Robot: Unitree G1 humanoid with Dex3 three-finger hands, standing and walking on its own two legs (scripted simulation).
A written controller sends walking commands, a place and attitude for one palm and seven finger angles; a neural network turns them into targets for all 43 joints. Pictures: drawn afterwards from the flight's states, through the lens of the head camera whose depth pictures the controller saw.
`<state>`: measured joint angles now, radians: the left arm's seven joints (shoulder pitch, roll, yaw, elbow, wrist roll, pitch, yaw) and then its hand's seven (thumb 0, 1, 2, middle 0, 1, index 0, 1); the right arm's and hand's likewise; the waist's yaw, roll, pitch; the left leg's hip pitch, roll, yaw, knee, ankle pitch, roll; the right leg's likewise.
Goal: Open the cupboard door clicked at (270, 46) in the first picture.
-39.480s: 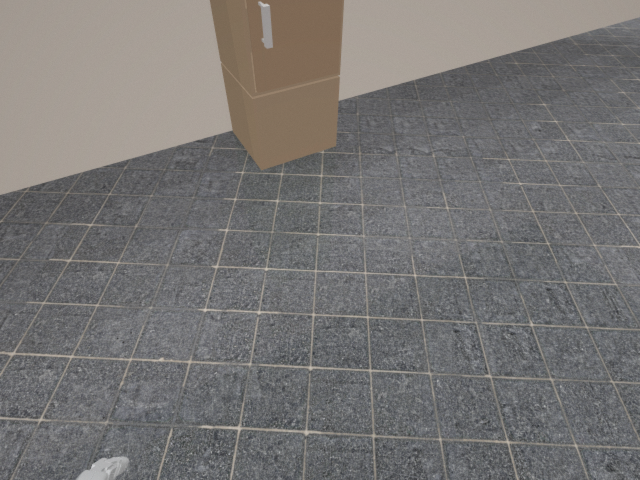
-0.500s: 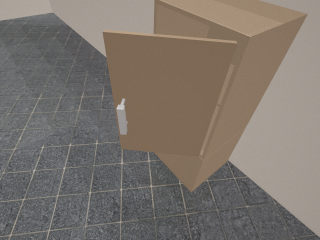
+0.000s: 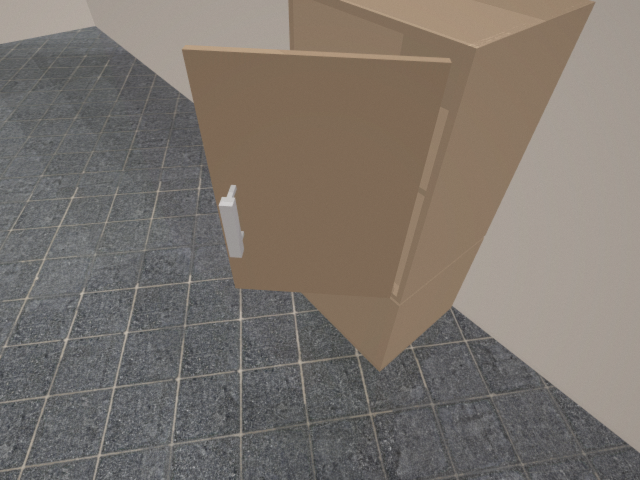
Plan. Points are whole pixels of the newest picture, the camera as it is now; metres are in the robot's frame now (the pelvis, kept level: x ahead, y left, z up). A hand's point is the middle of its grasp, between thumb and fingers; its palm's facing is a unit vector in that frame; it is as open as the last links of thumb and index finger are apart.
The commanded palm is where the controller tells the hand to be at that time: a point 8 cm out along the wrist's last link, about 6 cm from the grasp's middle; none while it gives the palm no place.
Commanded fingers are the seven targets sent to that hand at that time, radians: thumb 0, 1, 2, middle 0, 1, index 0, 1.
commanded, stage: come to a stop and stand still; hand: left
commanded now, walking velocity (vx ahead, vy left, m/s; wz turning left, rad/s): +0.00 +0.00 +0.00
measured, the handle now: (234, 221) +0.60 +0.20 -0.07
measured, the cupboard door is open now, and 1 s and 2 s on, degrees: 46 46 46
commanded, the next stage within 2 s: look again from close up in 0.38 s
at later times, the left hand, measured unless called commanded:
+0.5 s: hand out of the picture +0.04 +0.20 -0.15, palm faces +0.01 -0.96 -0.27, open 7.4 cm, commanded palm none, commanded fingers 0.00 0.90 0.90 -0.20 -0.30 -0.20 -0.30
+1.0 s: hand out of the picture +0.00 +0.18 -0.17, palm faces +0.03 -0.98 -0.19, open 7.4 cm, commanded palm none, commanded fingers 0.00 0.90 0.90 -0.20 -0.30 -0.20 -0.30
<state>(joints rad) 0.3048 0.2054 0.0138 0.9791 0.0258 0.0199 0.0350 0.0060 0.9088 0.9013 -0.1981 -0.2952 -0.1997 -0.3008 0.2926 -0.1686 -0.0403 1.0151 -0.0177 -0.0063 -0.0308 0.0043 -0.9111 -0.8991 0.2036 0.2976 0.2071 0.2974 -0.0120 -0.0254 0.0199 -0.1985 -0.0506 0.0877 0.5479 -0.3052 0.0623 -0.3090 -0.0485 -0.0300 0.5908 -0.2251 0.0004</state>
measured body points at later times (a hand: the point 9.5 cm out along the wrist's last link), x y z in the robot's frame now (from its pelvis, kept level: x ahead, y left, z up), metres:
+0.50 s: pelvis -0.02 -0.02 +0.01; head -0.03 -0.01 +0.46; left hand +0.04 +0.25 -0.13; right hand +0.00 -0.29 -0.13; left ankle +0.00 +0.08 -0.73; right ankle +0.05 -0.12 -0.73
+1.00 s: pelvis +0.00 +0.01 +0.01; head +0.00 +0.01 +0.46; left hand +0.00 +0.23 -0.15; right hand +0.03 -0.23 -0.14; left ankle +0.00 +0.08 -0.73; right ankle +0.05 -0.12 -0.73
